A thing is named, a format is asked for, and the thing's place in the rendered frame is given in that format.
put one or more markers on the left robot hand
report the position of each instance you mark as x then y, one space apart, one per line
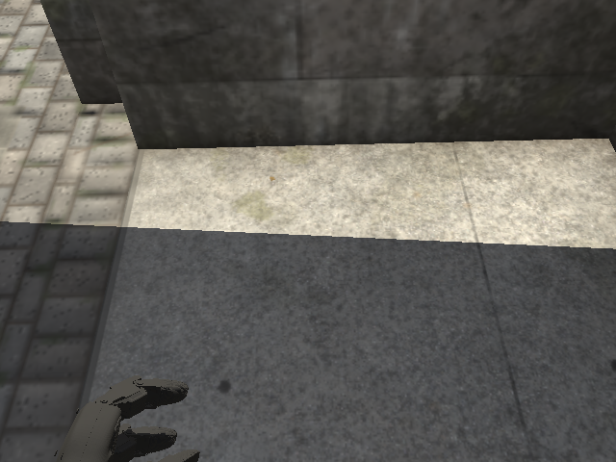
97 436

